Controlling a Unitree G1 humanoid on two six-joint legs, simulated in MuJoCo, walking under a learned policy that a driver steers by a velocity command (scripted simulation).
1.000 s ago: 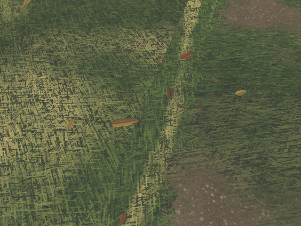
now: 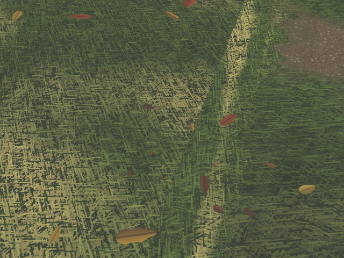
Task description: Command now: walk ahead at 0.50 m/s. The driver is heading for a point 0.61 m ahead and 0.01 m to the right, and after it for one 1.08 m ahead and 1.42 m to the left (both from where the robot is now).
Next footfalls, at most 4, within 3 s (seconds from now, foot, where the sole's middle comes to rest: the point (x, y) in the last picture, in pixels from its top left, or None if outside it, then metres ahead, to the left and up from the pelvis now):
0.42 right None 0.41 -0.15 -0.77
0.94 left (156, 212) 0.66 0.07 -0.77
1.42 right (208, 207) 0.68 -0.14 -0.77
1.86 left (151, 242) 0.54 0.09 -0.77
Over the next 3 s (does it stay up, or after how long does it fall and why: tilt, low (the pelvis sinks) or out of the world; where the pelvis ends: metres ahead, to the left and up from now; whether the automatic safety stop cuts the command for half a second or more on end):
stays up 0.55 0.03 0.01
